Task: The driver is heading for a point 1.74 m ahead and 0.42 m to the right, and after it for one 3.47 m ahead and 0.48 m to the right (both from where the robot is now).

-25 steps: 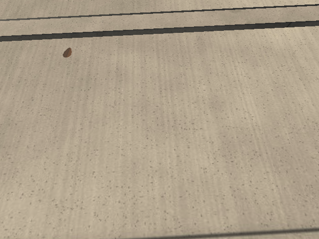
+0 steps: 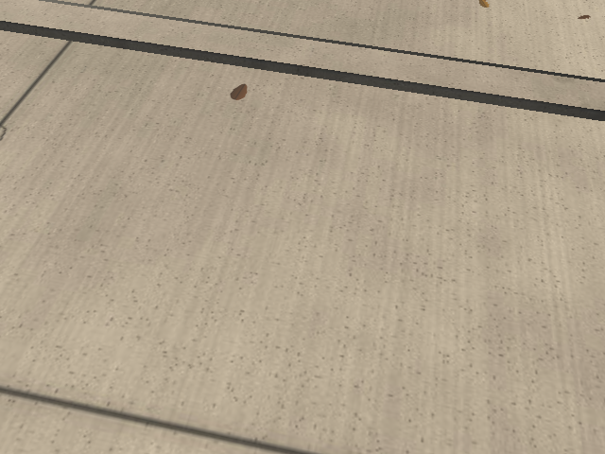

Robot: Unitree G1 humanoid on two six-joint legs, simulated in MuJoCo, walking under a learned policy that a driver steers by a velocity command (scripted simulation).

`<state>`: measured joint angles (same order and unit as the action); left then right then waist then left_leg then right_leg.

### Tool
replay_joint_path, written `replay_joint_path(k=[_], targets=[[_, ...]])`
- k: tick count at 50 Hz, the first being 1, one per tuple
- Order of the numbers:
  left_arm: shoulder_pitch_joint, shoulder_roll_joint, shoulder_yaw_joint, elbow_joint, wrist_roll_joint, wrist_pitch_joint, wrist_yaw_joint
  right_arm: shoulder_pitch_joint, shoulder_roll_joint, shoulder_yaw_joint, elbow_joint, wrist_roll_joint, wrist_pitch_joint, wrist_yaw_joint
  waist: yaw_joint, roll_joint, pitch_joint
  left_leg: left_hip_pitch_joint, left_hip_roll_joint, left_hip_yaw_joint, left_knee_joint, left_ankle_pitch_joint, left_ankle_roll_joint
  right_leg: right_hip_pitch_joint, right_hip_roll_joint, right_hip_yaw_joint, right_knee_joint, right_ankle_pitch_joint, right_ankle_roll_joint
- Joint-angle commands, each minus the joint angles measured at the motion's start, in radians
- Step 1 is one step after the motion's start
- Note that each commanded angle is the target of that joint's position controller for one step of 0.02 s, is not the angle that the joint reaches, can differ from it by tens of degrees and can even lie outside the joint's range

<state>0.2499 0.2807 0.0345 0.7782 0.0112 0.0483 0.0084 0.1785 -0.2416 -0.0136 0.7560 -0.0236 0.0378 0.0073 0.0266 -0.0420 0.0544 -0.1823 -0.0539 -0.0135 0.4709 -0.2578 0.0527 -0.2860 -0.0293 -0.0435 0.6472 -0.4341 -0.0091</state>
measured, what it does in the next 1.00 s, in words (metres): steps on the spot: right foot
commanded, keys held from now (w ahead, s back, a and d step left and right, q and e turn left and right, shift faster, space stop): no key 0.72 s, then w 0.28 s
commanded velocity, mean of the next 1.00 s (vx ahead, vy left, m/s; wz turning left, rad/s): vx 0.06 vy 0.00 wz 0.04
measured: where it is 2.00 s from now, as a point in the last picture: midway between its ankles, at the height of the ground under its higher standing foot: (302, 439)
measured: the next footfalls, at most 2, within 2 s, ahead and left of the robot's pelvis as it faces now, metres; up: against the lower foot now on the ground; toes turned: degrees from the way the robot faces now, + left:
right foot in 0.24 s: +0.01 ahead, -0.13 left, +0.00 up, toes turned +1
right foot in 1.46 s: +0.40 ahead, -0.07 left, +0.00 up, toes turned -4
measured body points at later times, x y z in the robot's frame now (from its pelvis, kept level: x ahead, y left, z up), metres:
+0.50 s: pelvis -0.02 -0.01 +0.01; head -0.01 -0.02 +0.46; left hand +0.03 +0.24 -0.14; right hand +0.05 -0.27 -0.14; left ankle -0.01 +0.09 -0.74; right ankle -0.03 -0.13 -0.74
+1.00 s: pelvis +0.02 +0.00 +0.00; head +0.02 +0.02 +0.45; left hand -0.02 +0.25 -0.16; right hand +0.04 -0.25 -0.14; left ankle +0.01 +0.09 -0.74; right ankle -0.03 -0.13 -0.74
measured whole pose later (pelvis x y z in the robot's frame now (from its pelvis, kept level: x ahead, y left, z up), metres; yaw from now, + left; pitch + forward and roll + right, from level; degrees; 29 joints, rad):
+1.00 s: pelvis +0.02 +0.00 +0.00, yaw +0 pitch +0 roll -1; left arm 0.39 0.22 0.05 1.11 0.01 0.00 0.02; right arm 0.30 -0.20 -0.01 1.06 -0.03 -0.05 0.00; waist 0.01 -0.02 -0.02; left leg -0.21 -0.02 0.05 0.50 -0.36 0.08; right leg -0.14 0.01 0.02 0.48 -0.35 -0.04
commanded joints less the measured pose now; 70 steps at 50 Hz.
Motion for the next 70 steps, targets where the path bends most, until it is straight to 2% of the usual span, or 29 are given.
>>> replay_joint_path(k=[1,3,4,8,10,12,13,15,19,27,36,38,40,42,43,46,48,49,50,51,52,53,54,56,58,61,66,68,70], targets=[[-0.009,0.084,0.02,-0.048,-0.008,0.001,-0.002,-0.05,-0.116,-0.013,-0.047,-0.004,-0.029,-0.016,-0.003,0.189,-0.011,0.002,0.283,-0.249,-0.222,0.336,0.138,-0.056,-0.006,0.074,0.108,-0.037,0.003],[0.028,0.084,0.022,-0.012,0.008,-0.003,-0.004,-0.035,-0.123,-0.011,-0.028,0.005,-0.036,-0.027,-0.003,0.195,-0.052,0.068,0.24,-0.186,-0.176,0.51,0.122,-0.045,0.01,0.059,0.112,0.005,0.015],[0.037,0.073,0.019,0.0,0.008,-0.004,-0.004,-0.022,-0.118,-0.008,-0.018,0.008,-0.038,-0.028,-0.006,0.178,-0.072,0.085,0.236,-0.17,-0.159,0.555,0.122,-0.027,0.013,0.056,0.1,0.005,0.021],[0.012,0.044,0.005,0.025,-0.004,-0.002,0.008,-0.016,-0.117,-0.006,0.019,0.005,-0.036,-0.03,-0.026,0.179,-0.065,0.071,0.226,-0.18,-0.136,0.436,0.12,0.035,0.024,0.04,-0.07,0.037,0.027],[0.045,0.034,-0.001,0.054,-0.002,-0.009,0.016,-0.035,-0.123,-0.009,0.034,0.012,-0.032,-0.032,0.001,0.152,-0.064,0.021,0.206,-0.184,-0.121,0.323,0.086,0.141,0.021,0.035,-0.258,0.226,0.019],[0.052,0.079,0.001,0.068,0.017,-0.031,0.021,-0.008,-0.101,-0.004,0.05,0.012,-0.038,-0.03,-0.015,0.088,-0.076,-0.065,0.164,-0.18,-0.119,0.152,0.025,0.257,-0.083,0.148,-0.313,0.397,0.006],[0.012,0.119,0.011,0.085,0.001,-0.035,0.016,0.025,-0.091,-0.008,0.066,0.015,-0.035,-0.024,-0.065,-0.011,-0.022,-0.032,0.099,-0.13,-0.165,0.086,0.013,0.148,-0.085,0.155,-0.273,0.398,-0.017],[0.011,0.062,-0.002,0.105,0.0,-0.047,0.005,0.003,-0.107,-0.012,0.107,0.011,-0.031,-0.027,-0.026,-0.008,-0.004,0.042,0.102,-0.121,-0.14,0.119,0.006,0.09,-0.071,0.144,-0.307,0.327,-0.015],[0.019,0.057,-0.005,0.151,-0.001,-0.054,0.017,0.013,-0.101,-0.014,0.158,0.013,-0.037,-0.027,-0.026,-0.005,-0.028,0.05,0.113,-0.119,-0.135,0.168,0.006,0.124,-0.065,0.143,-0.326,0.331,-0.019],[0.024,0.043,-0.013,0.224,0.0,-0.052,0.022,0.047,-0.087,-0.007,0.26,0.014,-0.035,-0.034,-0.023,0.033,-0.002,0.021,0.111,-0.113,-0.161,0.128,-0.012,0.124,-0.065,0.151,-0.344,0.268,-0.034],[0.038,0.017,-0.024,0.284,-0.001,-0.054,0.025,0.094,-0.067,0.006,0.335,0.014,-0.035,-0.04,-0.027,0.036,0.007,0.014,0.116,-0.107,-0.157,0.129,-0.019,0.112,-0.058,0.152,-0.35,0.259,-0.04],[0.058,0.036,-0.015,0.295,0.0,-0.049,0.025,0.111,-0.068,0.003,0.343,0.011,-0.032,-0.04,-0.023,0.015,-0.008,-0.004,0.077,-0.077,-0.119,-0.065,-0.008,0.104,-0.039,0.159,-0.36,0.018,-0.057],[0.082,0.068,0.002,0.293,0.002,-0.036,0.021,0.098,-0.073,-0.004,0.327,0.0,-0.026,-0.034,-0.008,-0.029,0.053,-0.129,0.029,-0.042,-0.023,-0.305,0.014,0.06,-0.063,0.234,-0.394,-0.304,-0.109],[0.145,0.085,0.016,0.31,0.003,-0.033,0.02,0.063,-0.017,0.006,0.297,-0.014,-0.034,-0.022,0.014,-0.116,0.105,-0.242,0.003,0.039,0.147,-0.238,0.01,0.08,-0.185,0.404,-0.496,-0.44,-0.18],[0.154,0.08,0.021,0.314,0.005,-0.037,0.019,0.051,-0.01,0.007,0.283,-0.02,-0.044,-0.017,0.016,-0.123,0.118,-0.254,0.035,0.051,0.225,-0.169,0.007,0.064,-0.245,0.464,-0.532,-0.409,-0.211],[0.104,0.082,0.031,0.297,0.011,-0.058,0.013,0.068,-0.026,-0.003,0.264,-0.008,-0.075,-0.001,-0.022,-0.083,0.085,-0.224,0.067,0.044,0.221,-0.196,0.02,0.064,-0.235,0.405,-0.519,-0.247,-0.209],[0.028,0.08,0.035,0.276,-0.003,-0.063,0.009,0.184,0.004,-0.004,0.298,0.003,-0.089,0.0,-0.092,-0.075,0.077,0.023,0.031,0.095,0.025,-0.087,0.036,-0.086,-0.157,0.283,-0.441,-0.221,-0.17],[0.009,0.064,0.035,0.266,0.0,-0.065,0.007,0.268,0.002,-0.01,0.335,0.005,-0.092,-0.007,-0.122,-0.035,0.081,0.162,-0.003,0.103,-0.053,-0.069,0.035,-0.178,-0.108,0.235,-0.352,-0.217,-0.154],[-0.014,0.021,0.025,0.246,0.005,-0.073,0.004,0.356,-0.039,-0.021,0.356,-0.005,-0.099,-0.017,-0.15,0.09,0.069,0.284,0.104,-0.062,-0.159,-0.177,0.044,-0.293,-0.043,0.151,-0.159,-0.166,-0.124],[-0.03,-0.07,0.0,0.207,-0.001,-0.085,-0.007,0.471,-0.139,-0.044,0.368,-0.005,-0.105,-0.023,-0.174,0.332,0.011,0.366,0.36,-0.496,-0.364,-0.501,0.109,-0.435,0.08,-0.012,0.17,-0.107,-0.079],[-0.053,0.01,0.017,0.191,0.029,-0.088,-0.012,0.463,-0.156,-0.051,0.381,-0.003,-0.096,-0.022,-0.144,0.249,0.083,0.254,0.438,-0.634,-0.404,-0.603,0.167,-0.497,0.054,0.035,0.336,-0.1,-0.093],[-0.063,0.018,0.02,0.188,0.031,-0.095,-0.024,0.361,-0.116,-0.042,0.346,-0.005,-0.099,-0.018,-0.087,0.152,0.144,0.177,0.414,-0.574,-0.394,-0.552,0.173,-0.506,0.0,0.071,0.406,0.001,-0.102],[-0.047,0.001,0.016,0.202,0.024,-0.104,-0.034,0.297,-0.089,-0.035,0.32,0.0,-0.111,-0.014,-0.056,0.113,0.142,0.151,0.363,-0.475,-0.396,-0.422,0.153,-0.483,-0.025,0.078,0.413,0.087,-0.097],[-0.027,0.0,0.019,0.219,0.027,-0.11,-0.046,0.27,-0.051,-0.023,0.307,0.007,-0.132,-0.017,-0.03,0.1,0.096,0.179,0.288,-0.306,-0.394,-0.136,0.119,-0.436,-0.045,0.052,0.39,0.193,-0.071],[-0.043,-0.009,0.02,0.215,0.028,-0.101,-0.049,0.33,-0.03,-0.015,0.331,0.007,-0.142,-0.02,-0.034,0.112,0.059,0.228,0.254,-0.205,-0.36,0.121,0.114,-0.444,-0.036,0.018,0.393,0.234,-0.053],[-0.152,-0.027,0.014,0.169,0.024,-0.09,-0.047,0.396,-0.022,-0.006,0.353,0.007,-0.144,-0.023,-0.052,0.123,0.059,0.243,0.24,-0.129,-0.33,0.377,0.122,-0.483,-0.026,-0.025,0.342,0.263,-0.029],[-0.344,-0.051,-0.009,0.081,0.009,-0.089,-0.045,0.411,-0.035,-0.001,0.358,0.003,-0.143,-0.03,-0.081,0.15,0.096,0.196,0.222,-0.061,-0.329,0.552,0.124,-0.365,0.018,-0.089,0.048,0.335,-0.038],[-0.337,-0.035,-0.007,0.069,0.006,-0.091,-0.039,0.399,-0.051,-0.004,0.362,0.003,-0.145,-0.032,-0.062,0.158,0.088,0.215,0.244,-0.047,-0.303,0.679,0.12,-0.282,0.036,-0.1,-0.023,0.333,-0.073],[-0.226,-0.001,0.009,0.092,0.005,-0.098,-0.025,0.364,-0.072,-0.011,0.358,0.004,-0.148,-0.034,-0.001,0.157,0.024,0.25,0.253,-0.02,-0.164,0.963,0.1,-0.128,0.081,-0.103,-0.055,0.301,-0.115]])
Velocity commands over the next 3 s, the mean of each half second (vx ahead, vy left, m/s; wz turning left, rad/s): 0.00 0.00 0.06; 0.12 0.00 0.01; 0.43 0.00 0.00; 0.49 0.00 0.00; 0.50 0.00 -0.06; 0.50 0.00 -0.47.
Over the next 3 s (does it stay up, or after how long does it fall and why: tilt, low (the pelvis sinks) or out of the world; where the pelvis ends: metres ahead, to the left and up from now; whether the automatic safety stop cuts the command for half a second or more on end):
stays up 1.08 -0.04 0.00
